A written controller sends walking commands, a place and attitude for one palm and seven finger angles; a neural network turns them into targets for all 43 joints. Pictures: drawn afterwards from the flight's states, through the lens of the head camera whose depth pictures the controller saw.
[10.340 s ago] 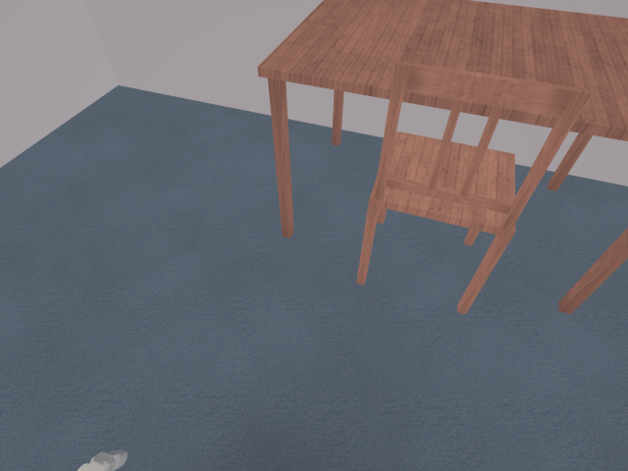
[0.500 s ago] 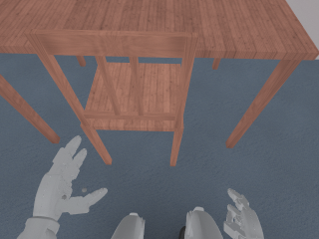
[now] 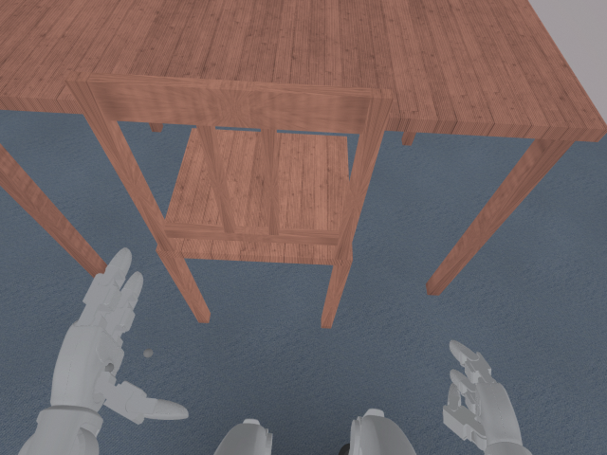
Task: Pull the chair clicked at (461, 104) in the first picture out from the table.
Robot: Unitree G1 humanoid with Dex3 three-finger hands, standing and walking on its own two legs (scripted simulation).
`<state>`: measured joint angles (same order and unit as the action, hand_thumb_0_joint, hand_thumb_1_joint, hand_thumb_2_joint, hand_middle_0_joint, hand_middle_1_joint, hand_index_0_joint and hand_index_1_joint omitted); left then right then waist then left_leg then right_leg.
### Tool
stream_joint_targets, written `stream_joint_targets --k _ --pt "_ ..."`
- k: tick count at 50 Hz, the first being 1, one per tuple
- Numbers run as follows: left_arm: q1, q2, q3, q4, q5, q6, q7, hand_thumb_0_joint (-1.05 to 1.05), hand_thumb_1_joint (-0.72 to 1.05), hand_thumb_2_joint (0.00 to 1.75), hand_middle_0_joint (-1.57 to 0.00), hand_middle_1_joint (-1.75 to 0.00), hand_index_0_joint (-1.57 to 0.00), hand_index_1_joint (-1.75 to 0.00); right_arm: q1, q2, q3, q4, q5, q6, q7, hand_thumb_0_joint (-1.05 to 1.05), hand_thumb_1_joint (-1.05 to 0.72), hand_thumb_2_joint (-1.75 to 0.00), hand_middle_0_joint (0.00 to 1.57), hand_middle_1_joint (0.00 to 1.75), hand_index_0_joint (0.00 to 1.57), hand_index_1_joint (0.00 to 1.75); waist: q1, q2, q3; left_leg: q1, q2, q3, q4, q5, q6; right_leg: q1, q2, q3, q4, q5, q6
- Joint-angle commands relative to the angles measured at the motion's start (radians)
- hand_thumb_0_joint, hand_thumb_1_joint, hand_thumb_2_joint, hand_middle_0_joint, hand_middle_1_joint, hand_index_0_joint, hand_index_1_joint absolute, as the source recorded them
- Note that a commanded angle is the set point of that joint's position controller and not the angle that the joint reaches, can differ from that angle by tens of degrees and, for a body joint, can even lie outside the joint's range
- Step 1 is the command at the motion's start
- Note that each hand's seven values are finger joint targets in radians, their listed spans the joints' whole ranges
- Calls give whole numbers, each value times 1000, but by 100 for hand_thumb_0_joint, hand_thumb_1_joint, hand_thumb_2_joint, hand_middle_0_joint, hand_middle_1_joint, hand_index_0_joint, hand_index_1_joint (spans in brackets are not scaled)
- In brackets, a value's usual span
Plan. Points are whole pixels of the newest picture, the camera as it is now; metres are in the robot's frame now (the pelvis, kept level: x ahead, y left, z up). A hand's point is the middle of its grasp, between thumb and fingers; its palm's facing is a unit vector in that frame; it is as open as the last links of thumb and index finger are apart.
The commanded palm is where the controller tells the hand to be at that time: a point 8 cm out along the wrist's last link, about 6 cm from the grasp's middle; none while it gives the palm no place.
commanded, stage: raise the hand toward the chair's back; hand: left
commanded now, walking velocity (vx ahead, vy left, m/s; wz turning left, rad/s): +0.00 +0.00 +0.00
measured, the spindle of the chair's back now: (219, 185) +0.51 +0.17 -0.01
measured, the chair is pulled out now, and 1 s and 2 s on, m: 0.00 0.00 0.00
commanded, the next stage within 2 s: aim the fingers beside a spindle in 0.80 s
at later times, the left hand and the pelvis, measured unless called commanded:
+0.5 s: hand (146, 324) +0.26 +0.20 +0.05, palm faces +0.02 -1.00 -0.05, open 16.9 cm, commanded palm +0.23 +0.26 +0.05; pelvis +0.01 +0.00 +0.01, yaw +0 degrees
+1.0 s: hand (150, 329) +0.25 +0.20 +0.04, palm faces +0.04 -1.00 -0.05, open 16.9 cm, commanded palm +0.24 +0.25 +0.05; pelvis +0.00 -0.01 +0.01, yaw +0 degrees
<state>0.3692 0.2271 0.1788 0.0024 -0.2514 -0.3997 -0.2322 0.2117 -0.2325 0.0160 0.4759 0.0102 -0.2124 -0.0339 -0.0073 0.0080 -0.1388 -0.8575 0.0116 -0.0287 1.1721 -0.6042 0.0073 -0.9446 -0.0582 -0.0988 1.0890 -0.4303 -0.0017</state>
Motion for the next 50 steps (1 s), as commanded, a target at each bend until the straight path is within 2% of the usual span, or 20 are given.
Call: stream_joint_targets --k 1,5,8,10,15,17,22,24,27,29,31,34,37,39,40,43,44,46,49,50 --pt "-59 126 82 -206 -17 -57 -11 0 -50 30 -6 -8 -6 -8 9 -141 -66 -130 10 -42 -14 0 -90 -90 20 30 20 30 -7 48 -242 67 -24 -9 -208 378 -4 289 48 18 -122 179 -23" --pt "-74 137 103 -205 -19 -55 -14 0 -50 30 -6 -8 -6 -8 17 -138 -65 -117 8 -44 -13 0 -90 -90 20 30 20 30 -4 54 -274 95 -20 -12 -205 462 -12 311 48 14 -111 253 -24" --pt "-97 141 106 -176 -22 -48 -20 0 -50 30 -6 -8 -6 -8 11 -139 -63 -109 10 -44 -12 0 -90 -90 20 30 20 30 -7 66 -248 94 -20 -11 -209 455 -13 301 48 13 -117 247 -25" --pt "-113 149 116 -174 -23 -46 -23 0 -50 30 -6 -8 -6 -8 19 -141 -63 -105 11 -44 -12 0 -90 -90 20 30 20 30 -5 57 -260 107 -18 -14 -220 474 -17 311 47 10 -120 254 -24" --pt "-154 164 140 -127 -39 -43 -35 0 -50 30 -6 -8 -6 -8 14 -148 -63 -100 15 -44 -15 0 -90 -90 20 30 20 30 -6 27 -255 77 -24 -4 -230 415 -10 340 43 24 -145 227 -21" --pt "-137 146 132 -106 -46 -46 -41 0 -50 30 -6 -8 -6 -8 18 -146 -64 -98 15 -47 -15 0 -90 -90 20 30 20 30 -4 19 -256 80 -26 -1 -236 414 -10 348 43 25 -152 227 -20" --pt "-133 158 133 -115 -40 -65 -35 0 -50 30 -6 -8 -6 -8 15 -146 -66 -93 13 -52 -8 0 -90 -90 20 30 20 30 1 47 -253 81 -27 4 -243 417 -9 361 38 32 -159 233 -22" --pt "-130 159 139 -113 -36 -76 -26 0 -50 30 -6 -8 -6 -8 15 -147 -69 -91 12 -51 -7 0 -90 -90 20 30 20 30 -1 25 -258 80 -26 2 -244 414 -7 364 38 31 -159 231 -21" --pt "-148 158 135 -101 -36 -87 -20 0 -50 30 -6 -8 -6 -8 11 -148 -66 -89 12 -51 -7 0 -90 -90 20 30 20 30 -6 36 -224 65 -28 7 -246 370 -4 344 36 37 -171 185 -21" --pt "-152 162 134 -101 -32 -93 -19 0 -50 30 -6 -8 -6 -8 10 -148 -67 -89 13 -50 -8 0 -90 -90 20 30 20 30 -8 29 -235 62 -28 9 -243 359 -1 350 36 43 -173 176 -19" --pt "-157 158 127 -111 -32 -97 -22 0 -50 30 -6 -8 -6 -8 10 -147 -66 -88 13 -53 -8 0 -90 -90 20 30 20 30 -6 62 -241 78 -28 11 -245 363 -3 343 35 41 -172 178 -20" --pt "-147 150 124 -80 -34 -90 -27 0 -50 30 -6 -8 -6 -8 11 -147 -65 -90 15 -48 -9 0 -90 -90 20 30 20 30 -11 12 -226 56 -28 10 -244 346 1 352 37 45 -178 167 -17" --pt "-163 151 123 -96 -39 -91 -33 0 -50 30 -6 -8 -6 -8 8 -147 -64 -91 15 -52 -11 0 -90 -90 20 30 20 30 -10 33 -238 61 -30 11 -240 338 1 351 35 51 -181 160 -16" --pt "-159 160 132 -89 -39 -91 -33 0 -50 30 -6 -8 -6 -8 10 -146 -63 -89 15 -51 -11 0 -90 -90 20 30 20 30 -9 21 -240 55 -30 10 -238 348 3 364 35 53 -180 175 -16" --pt "-161 156 125 -102 -37 -93 -33 0 -50 30 -6 -8 -6 -8 9 -145 -62 -89 16 -52 -11 0 -90 -90 20 30 20 30 -7 46 -244 64 -30 9 -240 354 1 358 35 50 -176 178 -17" --pt "-149 156 130 -71 -37 -82 -32 0 -50 30 -6 -8 -6 -8 7 -144 -63 -87 14 -48 -11 0 -90 -90 20 30 20 30 -14 -1 -231 51 -28 7 -235 354 4 358 37 49 -178 185 -16" --pt "-162 156 128 -93 -36 -87 -34 0 -50 30 -6 -8 -6 -8 9 -146 -62 -89 15 -49 -11 0 -90 -90 20 30 20 30 -10 12 -249 56 -29 6 -236 361 3 364 36 49 -172 190 -16" --pt "-188 151 120 -85 -35 -86 -36 0 -50 30 -6 -8 -6 -8 6 -145 -59 -85 15 -51 -12 0 -90 -90 20 30 20 30 -16 42 -229 53 -30 7 -235 341 1 343 34 50 -174 167 -16" --pt "-265 142 102 -57 -27 -92 -33 0 -50 30 -6 -8 -6 -8 12 -151 -58 -75 13 -55 -15 0 -90 -90 20 30 20 30 -35 7 -222 38 -28 3 -218 314 5 303 35 50 -167 135 -13" --pt "-279 134 91 -54 -26 -96 -35 0 -50 30 -6 -8 -6 -8 10 -152 -59 -74 12 -59 -16 0 -90 -90 20 30 20 30 -32 23 -230 40 -28 4 -214 313 3 299 34 52 -162 135 -14"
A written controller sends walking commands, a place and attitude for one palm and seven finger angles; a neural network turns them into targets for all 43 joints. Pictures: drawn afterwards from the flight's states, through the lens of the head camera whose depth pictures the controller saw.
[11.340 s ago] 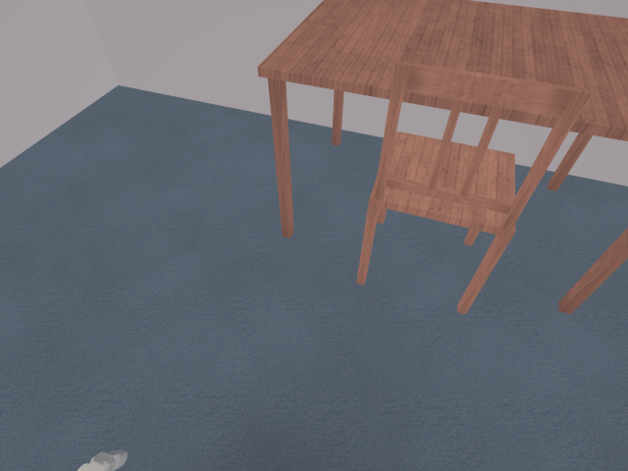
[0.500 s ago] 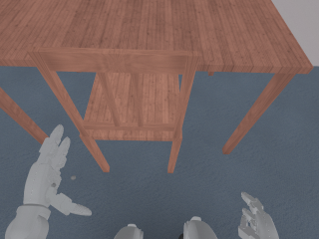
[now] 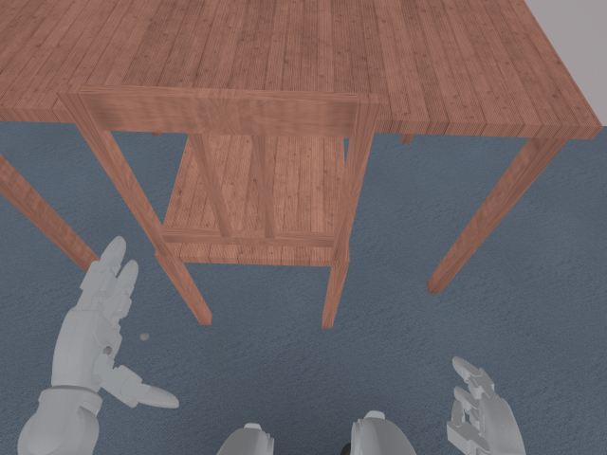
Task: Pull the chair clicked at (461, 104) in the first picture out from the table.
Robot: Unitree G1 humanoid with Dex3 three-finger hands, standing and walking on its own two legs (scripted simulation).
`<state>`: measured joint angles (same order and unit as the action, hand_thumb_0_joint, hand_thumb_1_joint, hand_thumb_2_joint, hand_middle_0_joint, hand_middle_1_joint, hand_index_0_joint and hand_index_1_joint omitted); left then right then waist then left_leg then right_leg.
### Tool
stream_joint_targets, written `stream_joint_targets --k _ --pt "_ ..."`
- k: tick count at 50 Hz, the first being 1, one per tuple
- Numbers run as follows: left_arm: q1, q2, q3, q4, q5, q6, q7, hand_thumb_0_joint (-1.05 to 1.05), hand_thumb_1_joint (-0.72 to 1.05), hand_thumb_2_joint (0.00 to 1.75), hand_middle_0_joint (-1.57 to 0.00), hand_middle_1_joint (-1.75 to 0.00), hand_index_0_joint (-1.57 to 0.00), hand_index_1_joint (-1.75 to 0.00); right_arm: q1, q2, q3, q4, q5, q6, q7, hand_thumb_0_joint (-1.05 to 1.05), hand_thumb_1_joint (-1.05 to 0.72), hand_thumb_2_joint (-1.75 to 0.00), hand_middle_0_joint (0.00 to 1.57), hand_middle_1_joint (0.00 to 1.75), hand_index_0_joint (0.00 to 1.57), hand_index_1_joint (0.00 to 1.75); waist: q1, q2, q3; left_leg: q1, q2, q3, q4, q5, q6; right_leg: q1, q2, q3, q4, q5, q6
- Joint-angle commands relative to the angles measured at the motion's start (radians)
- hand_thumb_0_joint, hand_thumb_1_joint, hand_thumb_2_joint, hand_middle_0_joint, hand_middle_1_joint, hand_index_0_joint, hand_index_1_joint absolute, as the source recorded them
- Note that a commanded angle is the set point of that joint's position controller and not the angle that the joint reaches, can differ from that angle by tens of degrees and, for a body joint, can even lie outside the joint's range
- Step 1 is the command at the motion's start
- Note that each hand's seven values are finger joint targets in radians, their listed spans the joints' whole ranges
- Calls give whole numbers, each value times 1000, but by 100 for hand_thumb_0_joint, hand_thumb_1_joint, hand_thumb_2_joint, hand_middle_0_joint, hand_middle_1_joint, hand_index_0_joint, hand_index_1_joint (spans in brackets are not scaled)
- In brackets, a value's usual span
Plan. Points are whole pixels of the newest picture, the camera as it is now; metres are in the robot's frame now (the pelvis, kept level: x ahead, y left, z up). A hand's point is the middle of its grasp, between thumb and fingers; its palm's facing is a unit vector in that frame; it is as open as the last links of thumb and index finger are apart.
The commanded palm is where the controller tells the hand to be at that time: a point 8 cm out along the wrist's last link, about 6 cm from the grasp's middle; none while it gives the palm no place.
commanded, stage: aim the fingers beside a spindle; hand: left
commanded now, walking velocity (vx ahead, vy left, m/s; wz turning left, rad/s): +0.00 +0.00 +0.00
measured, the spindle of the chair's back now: (213, 190) +0.51 +0.18 -0.02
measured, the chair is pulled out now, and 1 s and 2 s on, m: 0.00 0.00 0.00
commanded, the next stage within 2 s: push the fingers through the gap in 1.90 s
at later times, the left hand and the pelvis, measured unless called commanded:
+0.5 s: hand (178, 310) +0.29 +0.18 +0.01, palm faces +0.00 -1.00 -0.04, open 16.9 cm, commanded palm +0.27 +0.23 +0.02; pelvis +0.00 +0.00 -0.01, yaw -1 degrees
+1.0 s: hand (202, 291) +0.32 +0.16 +0.00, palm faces +0.00 -1.00 -0.03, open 16.9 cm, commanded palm +0.31 +0.22 +0.00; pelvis -0.01 +0.00 -0.03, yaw -1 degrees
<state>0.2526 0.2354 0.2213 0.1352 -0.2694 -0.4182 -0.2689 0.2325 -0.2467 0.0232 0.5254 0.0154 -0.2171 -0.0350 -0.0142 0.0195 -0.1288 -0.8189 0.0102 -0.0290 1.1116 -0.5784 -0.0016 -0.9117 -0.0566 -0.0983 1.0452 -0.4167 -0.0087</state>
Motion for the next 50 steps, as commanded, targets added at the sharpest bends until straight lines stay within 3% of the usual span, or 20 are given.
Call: stream_joint_targets --k 1,3,5,9,12,16,21,23,25,28,33,35,38,40,41,44,48,50 --pt "-166 124 48 -178 -10 -77 1 0 -50 30 -6 -8 -6 -8 -8 -137 -65 -121 5 -56 -14 0 -90 -90 20 30 20 30 -23 30 -245 4 -28 5 -152 294 10 265 32 50 -115 129 -10" --pt "-133 157 82 -153 -9 -74 3 0 -50 30 -6 -8 -6 -8 -6 -141 -68 -122 4 -54 -13 0 -90 -90 20 30 20 30 -10 1 -270 -10 -27 5 -149 311 11 292 32 55 -109 148 -10" --pt "-174 134 54 -167 -2 -73 2 0 -50 30 -6 -8 -6 -8 -12 -138 -66 -127 4 -51 -10 0 -90 -90 20 30 20 30 -11 33 -281 -4 -28 9 -150 320 10 288 30 54 -100 163 -10" --pt "-159 141 70 -158 2 -72 21 0 -50 30 -6 -8 -6 -8 -4 -137 -70 -127 1 -44 -4 0 -90 -90 20 30 20 30 -2 28 -313 -2 -26 9 -145 361 7 299 30 48 -82 205 -12" --pt "-210 134 66 -124 7 -73 34 0 -50 30 -6 -8 -6 -8 -7 -139 -69 -120 0 -36 -2 0 -90 -90 20 30 20 30 -10 0 -284 -32 -25 7 -141 323 6 275 31 49 -81 169 -11" --pt "-202 104 25 -151 18 -82 44 0 -50 30 -6 -8 -6 -8 -5 -135 -71 -125 -3 -33 5 0 -90 -90 20 30 20 30 -5 54 -322 6 -24 8 -140 376 2 266 30 41 -63 208 -17" --pt "-305 88 -2 -106 35 -83 65 0 -50 30 -6 -8 -6 -8 -5 -141 -71 -113 -7 -21 6 0 -90 -90 20 30 20 30 -29 -5 -297 -41 -22 3 -121 310 5 217 31 43 -53 152 -12" --pt "-304 115 25 -91 43 -86 76 0 -50 30 -6 -8 -6 -8 -5 -142 -73 -115 -8 -15 5 0 -90 -90 20 30 20 30 -15 -1 -308 -53 -24 5 -121 309 6 232 31 49 -49 154 -15" --pt "-336 97 4 -102 51 -89 83 0 -50 30 -6 -8 -6 -8 -7 -138 -72 -117 -9 -10 7 0 -90 -90 20 30 20 30 -14 26 -334 -39 -26 8 -118 326 3 232 28 49 -39 172 -16" --pt "-337 116 28 -67 52 -86 91 0 -50 30 -6 -8 -6 -8 2 -139 -74 -111 -11 0 8 0 -90 -90 20 30 20 30 -13 -13 -352 -58 -25 8 -106 335 7 250 31 55 -35 194 -15" --pt "-409 114 24 -21 61 -90 92 0 -50 30 -6 -8 -6 -8 -6 -138 -72 -104 -10 16 7 0 -90 -90 20 30 20 30 -21 -1 -345 -82 -25 13 -93 301 9 223 30 61 -28 167 -14" --pt "-415 103 17 -35 58 -94 89 0 -50 30 -6 -8 -6 -8 -2 -135 -72 -105 -11 17 10 0 -90 -90 20 30 20 30 -14 22 -376 -69 -26 14 -92 332 6 239 28 62 -17 203 -17" --pt "-422 93 3 -13 58 -93 91 0 -50 30 -6 -8 -6 -8 2 -138 -74 -104 -12 23 11 0 -90 -90 20 30 20 30 -26 -16 -384 -82 -25 13 -76 342 11 239 30 63 -12 224 -14" --pt "-446 73 -17 -9 64 -96 94 0 -50 30 -6 -8 -6 -8 2 -135 -73 -99 -13 25 14 0 -90 -90 20 30 20 30 -24 13 -375 -78 -26 13 -80 332 6 220 28 59 -9 208 -15" --pt "-470 78 -17 -1 66 -97 99 0 -50 30 -6 -8 -6 -8 4 -138 -75 -94 -11 27 14 0 -90 -90 20 30 20 30 -35 -2 -362 -80 -22 10 -76 329 6 200 28 57 -7 203 -14" --pt "-485 86 -7 0 75 -105 113 0 -50 30 -6 -8 -6 -8 7 -137 -78 -91 -14 33 15 0 -90 -90 20 30 20 30 -29 1 -399 -85 -24 14 -65 339 6 212 27 63 3 222 -14" --pt "-533 101 5 60 86 -109 132 0 -50 30 -6 -8 -6 -8 2 -141 -77 -84 -15 45 16 0 -90 -90 20 30 20 30 -37 -23 -365 -132 -26 17 -56 281 9 188 27 70 -1 168 -13" --pt "-565 109 19 64 88 -120 136 0 -50 30 -6 -8 -6 -8 3 -138 -76 -84 -16 48 16 0 -90 -90 20 30 20 30 -27 -6 -389 -140 -30 21 -55 270 9 206 24 80 2 162 -14"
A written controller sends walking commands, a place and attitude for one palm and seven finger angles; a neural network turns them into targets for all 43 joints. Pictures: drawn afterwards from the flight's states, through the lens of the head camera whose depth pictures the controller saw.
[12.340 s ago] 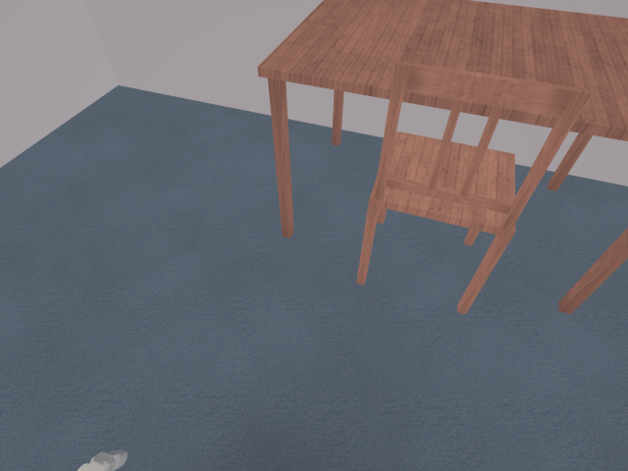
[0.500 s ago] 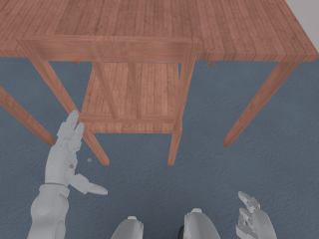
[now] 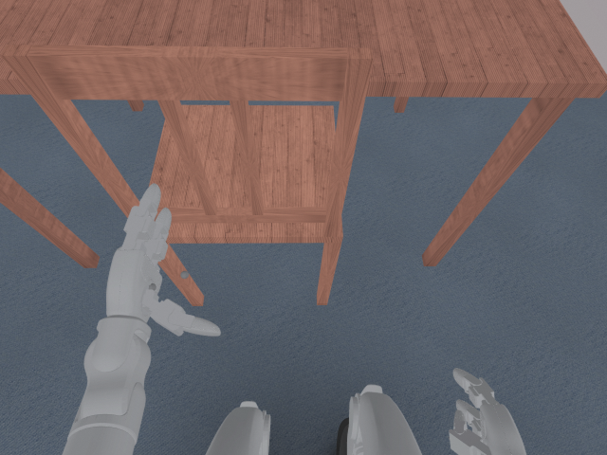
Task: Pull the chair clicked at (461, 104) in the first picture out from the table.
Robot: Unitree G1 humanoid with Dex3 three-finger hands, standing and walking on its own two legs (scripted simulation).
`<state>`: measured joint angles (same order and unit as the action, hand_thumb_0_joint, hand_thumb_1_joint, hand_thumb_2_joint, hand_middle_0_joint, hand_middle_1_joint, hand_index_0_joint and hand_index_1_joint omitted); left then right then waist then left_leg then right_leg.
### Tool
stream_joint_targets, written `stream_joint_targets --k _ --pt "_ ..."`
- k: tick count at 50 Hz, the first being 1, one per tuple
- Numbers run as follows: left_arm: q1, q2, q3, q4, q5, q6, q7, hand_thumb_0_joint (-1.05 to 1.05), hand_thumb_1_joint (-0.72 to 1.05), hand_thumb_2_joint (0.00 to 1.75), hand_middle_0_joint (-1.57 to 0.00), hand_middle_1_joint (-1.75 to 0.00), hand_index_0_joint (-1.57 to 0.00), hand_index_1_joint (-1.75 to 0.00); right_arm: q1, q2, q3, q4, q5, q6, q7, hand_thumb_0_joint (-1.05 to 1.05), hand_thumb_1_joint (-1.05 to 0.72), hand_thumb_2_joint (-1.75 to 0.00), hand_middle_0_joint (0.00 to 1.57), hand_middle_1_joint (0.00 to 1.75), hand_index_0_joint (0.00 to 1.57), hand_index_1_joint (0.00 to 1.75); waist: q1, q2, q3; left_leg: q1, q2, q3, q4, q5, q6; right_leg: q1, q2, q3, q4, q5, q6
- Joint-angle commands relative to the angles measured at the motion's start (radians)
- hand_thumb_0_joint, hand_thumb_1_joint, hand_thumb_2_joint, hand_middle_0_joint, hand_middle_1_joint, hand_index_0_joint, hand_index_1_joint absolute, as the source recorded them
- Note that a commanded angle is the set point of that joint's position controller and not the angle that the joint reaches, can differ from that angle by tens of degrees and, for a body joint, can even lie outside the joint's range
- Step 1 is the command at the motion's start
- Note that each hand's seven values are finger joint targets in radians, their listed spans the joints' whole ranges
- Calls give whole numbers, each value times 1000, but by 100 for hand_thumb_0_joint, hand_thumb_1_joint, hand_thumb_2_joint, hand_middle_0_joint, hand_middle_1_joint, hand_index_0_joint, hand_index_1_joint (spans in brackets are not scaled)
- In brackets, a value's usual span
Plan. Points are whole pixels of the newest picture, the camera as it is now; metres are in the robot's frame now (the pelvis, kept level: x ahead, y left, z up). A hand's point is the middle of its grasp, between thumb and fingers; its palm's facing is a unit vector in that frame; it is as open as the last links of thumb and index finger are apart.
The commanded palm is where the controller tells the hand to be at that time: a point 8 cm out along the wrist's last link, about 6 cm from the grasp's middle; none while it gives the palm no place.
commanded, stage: aim the fingers beside a spindle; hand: left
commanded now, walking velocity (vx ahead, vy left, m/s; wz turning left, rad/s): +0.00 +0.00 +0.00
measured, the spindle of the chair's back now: (193, 165) +0.52 +0.18 +0.01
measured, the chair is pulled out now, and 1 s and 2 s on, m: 0.00 0.00 0.00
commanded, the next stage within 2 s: push the fingers through the gap in 0.90 s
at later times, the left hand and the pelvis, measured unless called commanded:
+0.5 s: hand (201, 254) +0.37 +0.15 +0.01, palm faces +0.00 -1.00 -0.03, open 16.9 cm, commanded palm +0.34 +0.21 +0.01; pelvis -0.01 +0.00 -0.01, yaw +0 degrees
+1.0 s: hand (200, 261) +0.36 +0.15 +0.01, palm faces +0.03 -1.00 -0.05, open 16.9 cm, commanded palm +0.33 +0.21 +0.01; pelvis -0.01 +0.00 -0.01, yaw +0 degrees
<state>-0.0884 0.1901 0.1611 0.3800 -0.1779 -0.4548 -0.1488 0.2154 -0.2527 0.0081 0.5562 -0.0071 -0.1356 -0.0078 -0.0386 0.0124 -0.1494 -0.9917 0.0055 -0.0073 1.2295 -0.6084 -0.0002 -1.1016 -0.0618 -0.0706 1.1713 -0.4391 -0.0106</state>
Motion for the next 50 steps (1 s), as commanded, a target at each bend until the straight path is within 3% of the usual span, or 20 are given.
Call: stream_joint_targets --k 1,2,4,5,7,13,15,17,21,23,25,28,30,32,35,38,46,48,50 --pt "-237 144 65 -178 1 -86 17 0 -50 30 -6 -8 -6 -8 18 -130 -60 -115 7 -31 -11 0 -90 -90 20 30 20 30 -6 19 -372 41 -25 3 -171 302 8 385 30 51 -121 185 -12" --pt "-275 132 48 -185 1 -90 18 0 -50 30 -6 -8 -6 -8 20 -130 -59 -110 5 -31 -11 0 -90 -90 20 30 20 30 -15 13 -382 43 -26 1 -166 308 9 386 29 52 -118 196 -12" --pt "-264 144 65 -157 4 -94 19 0 -50 30 -6 -8 -6 -8 26 -132 -62 -107 5 -28 -11 0 -90 -90 20 30 20 30 -10 -2 -401 38 -25 1 -161 317 9 397 31 54 -114 209 -12" --pt "-278 132 51 -152 2 -95 18 0 -50 30 -6 -8 -6 -8 24 -131 -60 -105 5 -27 -9 0 -90 -90 20 30 20 30 -14 17 -399 34 -26 2 -159 309 8 390 30 55 -113 203 -12" --pt "-278 155 86 -100 -2 -93 21 0 -50 30 -6 -8 -6 -8 29 -135 -62 -97 5 -22 -9 0 -90 -90 20 30 20 30 -13 -24 -387 3 -26 6 -152 287 9 392 30 62 -119 184 -9" --pt "-371 166 88 -52 2 -106 13 0 -50 30 -6 -8 -6 -8 40 -138 -60 -93 4 -14 -9 0 -90 -90 20 30 20 30 -21 2 -402 -16 -28 6 -138 280 11 374 31 66 -101 183 -12" --pt "-429 149 66 -46 6 -113 11 0 -50 30 -6 -8 -6 -8 45 -137 -59 -83 3 -12 -8 0 -90 -90 20 30 20 30 -35 3 -413 -6 -25 1 -134 284 11 357 31 63 -95 185 -11" --pt "-421 150 65 -62 9 -118 15 0 -50 30 -6 -8 -6 -8 49 -139 -63 -86 2 -11 -5 0 -90 -90 20 30 20 30 -25 33 -445 22 -24 1 -138 311 8 358 31 59 -87 206 -13" --pt "-343 134 58 -84 8 -104 28 0 -50 30 -6 -8 -6 -8 60 -136 -67 -98 2 -2 5 0 -90 -90 20 30 20 30 -12 24 -482 55 -20 -4 -150 381 3 389 33 48 -79 269 -15" --pt "-320 138 63 -43 13 -90 37 0 -50 30 -6 -8 -6 -8 63 -139 -66 -99 5 7 8 0 -90 -90 20 30 20 30 -19 -14 -433 19 -20 -6 -154 351 4 378 35 43 -82 246 -13" --pt "-361 144 71 -42 16 -92 49 0 -50 30 -6 -8 -6 -8 55 -139 -65 -96 5 13 8 0 -90 -90 20 30 20 30 -24 -14 -396 -9 -23 1 -154 289 8 360 33 53 -99 188 -10" --pt "-364 166 92 -74 21 -111 62 0 -50 30 -6 -8 -6 -8 53 -137 -64 -107 4 13 5 0 -90 -90 20 30 20 30 -14 -13 -420 -2 -24 2 -155 289 10 375 35 57 -96 186 -12" --pt "-347 137 62 -92 27 -121 61 0 -50 30 -6 -8 -6 -8 55 -130 -65 -106 1 13 9 0 -90 -90 20 30 20 30 -10 20 -435 33 -24 3 -159 320 5 374 34 51 -89 212 -15" --pt "-369 106 23 -101 30 -126 59 0 -50 30 -6 -8 -6 -8 56 -131 -65 -100 0 12 10 0 -90 -90 20 30 20 30 -27 17 -424 45 -20 -4 -156 326 5 350 34 46 -89 213 -14" --pt "-348 99 17 -88 28 -120 56 0 -50 30 -6 -8 -6 -8 58 -135 -68 -97 2 12 9 0 -90 -90 20 30 20 30 -29 -6 -415 41 -19 -6 -154 333 5 351 34 44 -89 222 -14" --pt "-338 103 20 -78 33 -111 61 0 -50 30 -6 -8 -6 -8 53 -135 -68 -101 2 15 9 0 -90 -90 20 30 20 30 -22 18 -403 33 -22 -5 -153 327 3 339 32 42 -84 212 -17" --pt "-323 145 72 -86 27 -121 67 0 -50 30 -6 -8 -6 -8 39 -128 -64 -108 2 19 6 0 -90 -90 20 30 20 30 -9 -26 -421 -7 -30 8 -144 285 10 398 30 67 -101 199 -11" --pt "-355 158 75 -84 27 -123 58 0 -50 30 -6 -8 -6 -8 39 -129 -62 -106 5 18 0 0 -90 -90 20 30 20 30 -19 -19 -412 -11 -29 6 -139 285 12 393 31 70 -100 202 -12" --pt "-362 127 45 -80 22 -120 44 0 -50 30 -6 -8 -6 -8 35 -128 -61 -103 5 15 0 0 -90 -90 20 30 20 30 -23 -4 -408 -1 -28 6 -140 278 11 376 30 67 -100 192 -11"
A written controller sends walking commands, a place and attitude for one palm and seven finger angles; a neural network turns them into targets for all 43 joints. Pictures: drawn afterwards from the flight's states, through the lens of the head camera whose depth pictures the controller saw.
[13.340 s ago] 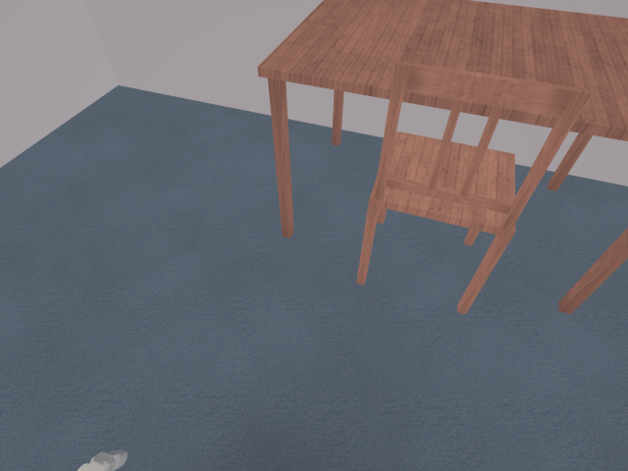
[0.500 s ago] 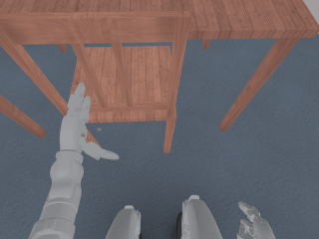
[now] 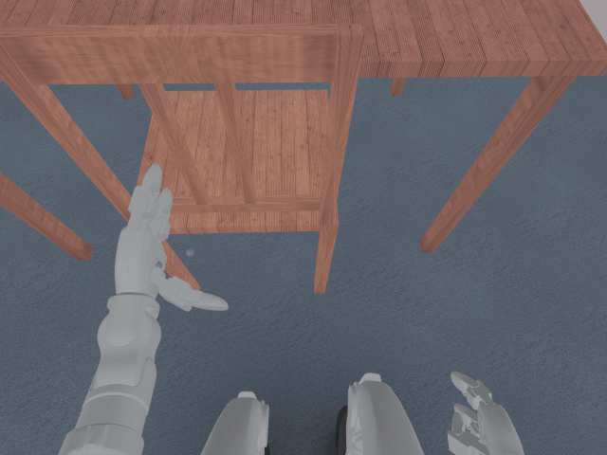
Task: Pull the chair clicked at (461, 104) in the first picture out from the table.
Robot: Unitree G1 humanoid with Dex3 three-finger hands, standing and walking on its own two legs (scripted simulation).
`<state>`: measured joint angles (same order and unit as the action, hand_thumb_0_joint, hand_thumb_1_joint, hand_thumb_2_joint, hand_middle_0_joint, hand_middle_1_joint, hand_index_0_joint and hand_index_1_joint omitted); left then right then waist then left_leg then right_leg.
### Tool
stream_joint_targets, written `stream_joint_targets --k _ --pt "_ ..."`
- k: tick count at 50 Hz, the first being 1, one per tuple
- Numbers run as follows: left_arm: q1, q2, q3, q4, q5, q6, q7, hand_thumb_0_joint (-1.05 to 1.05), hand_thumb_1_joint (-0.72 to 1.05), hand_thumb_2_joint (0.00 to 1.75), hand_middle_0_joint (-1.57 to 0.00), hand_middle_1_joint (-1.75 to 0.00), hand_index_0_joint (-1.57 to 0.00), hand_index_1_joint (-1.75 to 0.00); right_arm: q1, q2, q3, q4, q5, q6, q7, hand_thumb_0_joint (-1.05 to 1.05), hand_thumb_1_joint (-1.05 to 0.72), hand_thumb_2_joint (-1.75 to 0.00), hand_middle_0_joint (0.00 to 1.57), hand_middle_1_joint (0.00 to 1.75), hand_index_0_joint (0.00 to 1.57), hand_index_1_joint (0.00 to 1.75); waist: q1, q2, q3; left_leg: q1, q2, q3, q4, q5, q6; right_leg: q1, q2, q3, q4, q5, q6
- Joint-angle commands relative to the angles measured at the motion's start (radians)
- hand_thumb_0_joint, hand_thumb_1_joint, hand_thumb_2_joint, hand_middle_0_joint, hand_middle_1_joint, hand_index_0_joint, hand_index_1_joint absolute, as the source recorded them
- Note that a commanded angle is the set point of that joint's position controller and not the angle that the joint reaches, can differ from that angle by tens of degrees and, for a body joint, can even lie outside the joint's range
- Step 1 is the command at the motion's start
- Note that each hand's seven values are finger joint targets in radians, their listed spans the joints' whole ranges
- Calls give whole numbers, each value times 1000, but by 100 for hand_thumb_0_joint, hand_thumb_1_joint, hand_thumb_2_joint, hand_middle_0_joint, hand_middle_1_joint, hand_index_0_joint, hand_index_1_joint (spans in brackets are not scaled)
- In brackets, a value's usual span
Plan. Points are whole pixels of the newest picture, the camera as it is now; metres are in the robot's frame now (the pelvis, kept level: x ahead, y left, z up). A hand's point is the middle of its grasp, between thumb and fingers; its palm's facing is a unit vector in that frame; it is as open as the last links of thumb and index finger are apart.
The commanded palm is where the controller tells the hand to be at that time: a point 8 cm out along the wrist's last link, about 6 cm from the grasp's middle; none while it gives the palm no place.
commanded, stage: push the fingers through the gap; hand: left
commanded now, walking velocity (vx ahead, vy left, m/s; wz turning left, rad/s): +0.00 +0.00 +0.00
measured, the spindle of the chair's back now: (181, 152) +0.52 +0.19 +0.02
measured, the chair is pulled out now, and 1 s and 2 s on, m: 0.00 0.00 0.00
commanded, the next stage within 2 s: hook a spindle and tug to test in 1.60 s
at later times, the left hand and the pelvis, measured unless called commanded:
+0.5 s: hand (191, 217) +0.41 +0.16 +0.01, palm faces +0.02 -1.00 -0.04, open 16.9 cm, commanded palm +0.39 +0.22 +0.02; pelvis +0.00 +0.00 +0.00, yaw +0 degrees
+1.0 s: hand (195, 185) +0.47 +0.16 +0.02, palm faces +0.03 -1.00 -0.04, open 16.9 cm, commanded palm +0.44 +0.21 +0.02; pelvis +0.00 +0.01 -0.01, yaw -1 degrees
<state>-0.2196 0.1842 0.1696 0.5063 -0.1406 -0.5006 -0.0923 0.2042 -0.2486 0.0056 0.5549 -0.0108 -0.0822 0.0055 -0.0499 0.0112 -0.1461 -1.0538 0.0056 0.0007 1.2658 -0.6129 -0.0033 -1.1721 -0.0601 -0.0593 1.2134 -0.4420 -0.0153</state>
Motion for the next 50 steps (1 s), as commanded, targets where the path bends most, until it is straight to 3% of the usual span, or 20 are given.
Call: stream_joint_targets --k 1,3,5,8,10,12,14,17,20,23,25,29,30,32,35,37,39,45,46,50 --pt "-244 138 41 -188 -18 -71 -16 0 -50 30 -6 -8 -6 -8 49 -135 -59 -97 10 -39 -15 0 -90 -90 20 30 20 30 -20 -12 -398 59 -27 -3 -174 278 15 434 29 54 -147 189 -6" --pt "-304 147 38 -190 -19 -70 -23 0 -50 30 -6 -8 -6 -8 55 -138 -61 -90 11 -43 -22 0 -90 -90 20 30 20 30 -35 -7 -407 62 -26 -5 -163 284 17 424 29 56 -143 193 -5" --pt "-334 176 67 -174 -21 -69 -28 0 -50 30 -6 -8 -6 -8 62 -143 -61 -77 9 -45 -25 0 -90 -90 20 30 20 30 -30 7 -428 66 -26 -8 -161 295 14 425 27 55 -136 204 -6" --pt "-382 173 61 -138 -21 -63 -32 0 -50 30 -6 -8 -6 -8 70 -145 -59 -71 10 -48 -25 0 -90 -90 20 30 20 30 -38 17 -429 60 -27 -9 -158 298 14 418 29 54 -132 204 -6" --pt "-375 185 85 -90 -22 -56 -33 0 -50 30 -6 -8 -6 -8 75 -147 -59 -68 10 -46 -24 0 -90 -90 20 30 20 30 -34 -4 -431 47 -27 -5 -158 296 14 431 29 58 -138 209 -4" --pt "-433 196 87 -93 -16 -58 -31 0 -50 30 -6 -8 -6 -8 82 -148 -58 -64 7 -44 -23 0 -90 -90 20 30 20 30 -35 25 -453 56 -28 -6 -159 301 13 427 29 58 -131 211 -6" --pt "-414 217 113 -67 -14 -56 -31 0 -50 30 -6 -8 -6 -8 97 -150 -59 -65 6 -41 -21 0 -90 -90 20 30 20 30 -29 11 -469 64 -27 -8 -163 334 12 445 33 54 -126 246 -7" --pt "-420 212 118 -38 -16 -54 -30 0 -50 30 -6 -8 -6 -8 104 -149 -60 -65 6 -34 -14 0 -90 -90 20 30 20 30 -30 2 -471 50 -27 -3 -166 323 12 454 34 57 -131 244 -5" --pt "-447 226 126 -35 -11 -61 -28 0 -50 30 -6 -8 -6 -8 114 -151 -59 -64 4 -30 -11 0 -90 -90 20 30 20 30 -30 33 -475 66 -25 -4 -174 347 9 449 36 52 -126 263 -8" --pt "-500 220 121 19 -7 -64 -24 0 -50 30 -6 -8 -6 -8 127 -154 -59 -54 3 -27 -12 0 -90 -90 20 30 20 30 -54 2 -445 41 -24 -6 -168 306 14 420 40 51 -133 219 -4" --pt "-552 261 149 32 0 -73 -23 0 -50 30 -6 -8 -6 -8 136 -159 -60 -41 0 -23 -13 0 -90 -90 20 30 20 30 -54 15 -445 42 -24 -5 -169 297 13 417 39 56 -136 207 -4" --pt "-575 230 122 25 7 -88 -22 0 -50 30 -6 -8 -6 -8 159 -158 -63 -38 -7 -19 -5 0 -90 -90 20 30 20 30 -52 75 -507 126 -19 -14 -174 395 5 405 44 40 -120 268 -10" --pt "-568 224 119 36 5 -87 -20 0 -50 30 -6 -8 -6 -8 163 -160 -64 -35 -8 -15 -3 0 -90 -90 20 30 20 30 -55 46 -512 123 -17 -19 -173 402 4 410 45 37 -118 276 -9" --pt "-585 215 116 94 10 -80 -15 0 -50 30 -6 -8 -6 -8 164 -160 -63 -28 -7 -8 0 0 -90 -90 20 30 20 30 -65 24 -459 80 -19 -14 -175 359 7 400 44 39 -127 250 -6" --pt "-669 274 151 143 31 -83 -8 0 -50 30 -6 -8 -6 -8 175 -168 -61 -19 -10 1 -4 0 -90 -90 20 30 20 30 -77 18 -433 50 -19 -14 -174 312 11 380 43 42 -129 211 -6" --pt "-702 294 170 144 35 -96 -4 0 -50 30 -6 -8 -6 -8 181 -166 -59 -21 -15 4 -4 0 -90 -90 20 30 20 30 -71 28 -477 53 -23 -11 -167 322 14 405 44 49 -126 225 -6" --pt "-743 308 176 152 36 -105 -9 0 -50 30 -6 -8 -6 -8 188 -165 -58 -16 -18 6 -5 0 -90 -90 20 30 20 30 -81 51 -492 68 -22 -12 -161 344 13 402 44 50 -122 246 -6" --pt "-728 316 197 237 31 -94 -28 0 -50 30 -6 -8 -6 -8 205 -170 -58 -14 -20 24 3 0 -90 -90 20 30 20 30 -79 44 -506 68 -18 -14 -152 387 12 402 49 46 -112 284 -7" --pt "-751 301 179 250 32 -90 -32 0 -50 30 -6 -8 -6 -8 205 -169 -57 -15 -20 27 4 0 -90 -90 20 30 20 30 -92 35 -488 54 -18 -14 -153 371 14 397 48 47 -117 275 -5" --pt "-815 340 204 249 37 -99 -29 0 -50 30 -6 -8 -6 -8 219 -176 -57 -9 -24 39 4 0 -90 -90 20 30 20 30 -95 57 -512 82 -15 -24 -151 384 12 376 50 42 -113 268 -6"
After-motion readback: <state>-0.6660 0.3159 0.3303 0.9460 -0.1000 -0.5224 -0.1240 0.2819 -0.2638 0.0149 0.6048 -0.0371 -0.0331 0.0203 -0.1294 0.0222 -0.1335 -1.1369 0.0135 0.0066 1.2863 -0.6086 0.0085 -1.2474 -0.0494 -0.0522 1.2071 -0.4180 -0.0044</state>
